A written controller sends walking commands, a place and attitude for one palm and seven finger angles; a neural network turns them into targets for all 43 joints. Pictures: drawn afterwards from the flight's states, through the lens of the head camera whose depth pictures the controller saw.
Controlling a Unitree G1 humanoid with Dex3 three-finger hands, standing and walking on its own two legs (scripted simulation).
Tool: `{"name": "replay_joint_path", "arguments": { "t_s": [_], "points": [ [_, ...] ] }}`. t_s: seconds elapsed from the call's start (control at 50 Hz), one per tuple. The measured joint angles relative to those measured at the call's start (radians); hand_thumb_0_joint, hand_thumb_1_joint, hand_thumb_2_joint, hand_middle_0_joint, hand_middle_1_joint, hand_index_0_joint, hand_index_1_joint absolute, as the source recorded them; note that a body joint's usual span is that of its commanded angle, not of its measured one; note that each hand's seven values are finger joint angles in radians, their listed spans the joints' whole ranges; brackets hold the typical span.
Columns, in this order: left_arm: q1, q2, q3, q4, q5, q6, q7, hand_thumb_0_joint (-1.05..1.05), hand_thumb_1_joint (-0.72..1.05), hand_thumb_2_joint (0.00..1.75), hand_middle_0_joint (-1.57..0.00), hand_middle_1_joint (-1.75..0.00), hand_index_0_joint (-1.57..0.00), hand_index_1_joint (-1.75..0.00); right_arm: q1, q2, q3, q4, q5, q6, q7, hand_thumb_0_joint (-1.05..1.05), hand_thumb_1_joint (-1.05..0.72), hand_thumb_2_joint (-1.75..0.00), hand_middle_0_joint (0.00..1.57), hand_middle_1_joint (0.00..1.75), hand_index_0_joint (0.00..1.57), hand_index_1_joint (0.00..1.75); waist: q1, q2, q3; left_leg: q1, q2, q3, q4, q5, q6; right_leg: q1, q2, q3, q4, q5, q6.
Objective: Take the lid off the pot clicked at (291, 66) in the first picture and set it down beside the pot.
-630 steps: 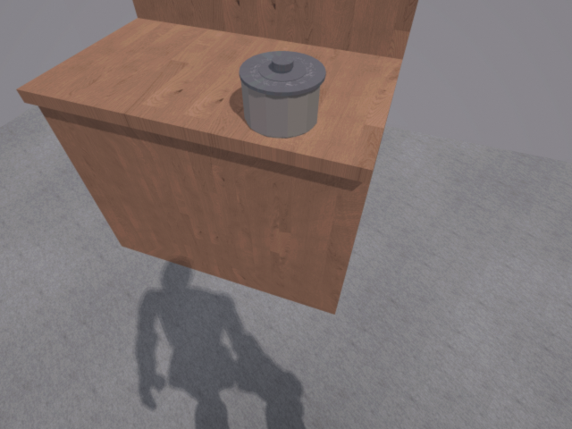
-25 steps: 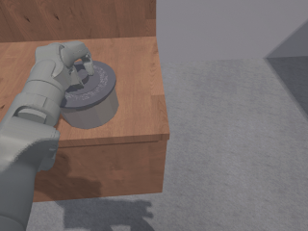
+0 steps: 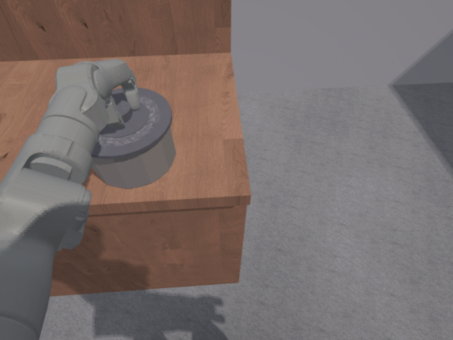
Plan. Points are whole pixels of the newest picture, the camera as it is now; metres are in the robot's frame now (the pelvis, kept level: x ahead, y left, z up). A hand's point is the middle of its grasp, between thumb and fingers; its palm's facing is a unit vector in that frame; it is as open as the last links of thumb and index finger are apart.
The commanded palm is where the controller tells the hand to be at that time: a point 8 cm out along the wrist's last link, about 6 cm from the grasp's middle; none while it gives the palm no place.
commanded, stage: lift the lid straight up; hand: left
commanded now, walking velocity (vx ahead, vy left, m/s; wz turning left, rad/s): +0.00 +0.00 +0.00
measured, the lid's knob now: (118, 111) +0.51 +0.17 +0.13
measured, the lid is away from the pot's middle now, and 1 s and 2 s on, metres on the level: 0.01 0.01 0.02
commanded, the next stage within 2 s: none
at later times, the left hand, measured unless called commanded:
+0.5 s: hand (111, 104) +0.48 +0.17 +0.17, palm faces -0.42 -0.09 -0.90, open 7.6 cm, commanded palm +0.48 +0.18 +0.25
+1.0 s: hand (105, 80) +0.49 +0.16 +0.21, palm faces -0.39 -0.12 -0.91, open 7.6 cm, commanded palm +0.49 +0.18 +0.29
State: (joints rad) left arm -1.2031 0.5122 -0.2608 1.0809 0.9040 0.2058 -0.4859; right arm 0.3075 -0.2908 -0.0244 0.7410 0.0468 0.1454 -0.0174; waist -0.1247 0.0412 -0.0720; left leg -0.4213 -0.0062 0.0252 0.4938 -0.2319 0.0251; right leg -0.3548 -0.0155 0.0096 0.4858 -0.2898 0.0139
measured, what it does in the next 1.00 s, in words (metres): stands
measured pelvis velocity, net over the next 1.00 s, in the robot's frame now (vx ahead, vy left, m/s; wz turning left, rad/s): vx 0.00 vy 0.00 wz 0.01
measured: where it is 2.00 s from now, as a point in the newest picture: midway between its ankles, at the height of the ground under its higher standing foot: outside the picture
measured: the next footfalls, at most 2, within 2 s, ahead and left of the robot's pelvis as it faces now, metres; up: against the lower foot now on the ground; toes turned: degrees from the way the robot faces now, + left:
none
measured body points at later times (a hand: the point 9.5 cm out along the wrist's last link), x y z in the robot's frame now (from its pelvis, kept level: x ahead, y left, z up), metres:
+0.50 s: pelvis +0.00 +0.00 +0.00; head +0.04 -0.02 +0.45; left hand +0.49 +0.17 +0.22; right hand +0.05 -0.28 -0.13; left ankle +0.00 +0.11 -0.74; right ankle -0.04 -0.13 -0.74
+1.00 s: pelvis +0.00 +0.00 +0.00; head +0.04 -0.02 +0.45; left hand +0.50 +0.17 +0.26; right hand +0.03 -0.29 -0.13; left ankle +0.00 +0.11 -0.74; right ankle -0.04 -0.13 -0.74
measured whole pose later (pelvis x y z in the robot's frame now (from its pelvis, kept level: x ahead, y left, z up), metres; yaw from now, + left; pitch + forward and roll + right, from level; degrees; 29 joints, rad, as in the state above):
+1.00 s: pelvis +0.00 +0.00 +0.00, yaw +0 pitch +8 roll +0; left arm -1.32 0.54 -0.24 1.10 0.92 0.23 -0.57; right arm 0.30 -0.30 -0.02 0.76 0.04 0.09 -0.02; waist -0.13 0.05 -0.06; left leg -0.38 -0.01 0.02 0.45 -0.21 0.02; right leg -0.32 -0.01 0.00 0.45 -0.27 0.01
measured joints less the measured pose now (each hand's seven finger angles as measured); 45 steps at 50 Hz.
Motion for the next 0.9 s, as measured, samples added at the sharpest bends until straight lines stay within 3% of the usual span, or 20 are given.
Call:
{"name": "replay_joint_path", "arguments": {
  "t_s": [0.38, 0.54, 0.9],
  "points": [
    [0.052, 0.009, 0.012, -0.1, -0.01, -0.013, -0.02, 0.0, 0.3, 0.63, -0.59, -1.02, -0.61, -1.02, -0.008, 0.001, -0.005, -0.009, -0.004, -0.045, 0.005, 0.01, -0.9, -0.9, 0.21, 0.3, 0.2, 0.3, 0.011, 0.012, 0.011, 0.032, -0.003, -0.007, -0.023, 0.009, -0.002, 0.034, -0.002, -0.006, -0.022, 0.006, -0.001],
    [-0.003, -0.009, 0.012, -0.047, -0.01, -0.001, -0.041, 0.01, 0.28, 0.64, -0.6, -1.01, -0.62, -1.02, -0.032, -0.002, 0.003, 0.001, -0.004, -0.048, 0.0, 0.01, -0.9, -0.9, 0.21, 0.3, 0.2, 0.3, 0.017, 0.014, 0.014, 0.04, -0.004, -0.014, -0.031, 0.016, -0.004, 0.044, -0.002, -0.013, -0.027, 0.009, -0.004],
    [-0.098, 0.02, 0.01, -0.005, 0.012, 0.02, -0.077, 0.01, 0.28, 0.64, -0.6, -1.01, -0.63, -1.03, -0.005, -0.014, -0.004, 0.016, -0.007, -0.046, 0.0, 0.01, -0.9, -0.9, 0.21, 0.3, 0.2, 0.3, 0.002, 0.007, 0.014, 0.04, -0.001, -0.013, -0.043, 0.025, -0.006, 0.04, 0.001, -0.011, -0.036, 0.018, -0.006]
  ]
}}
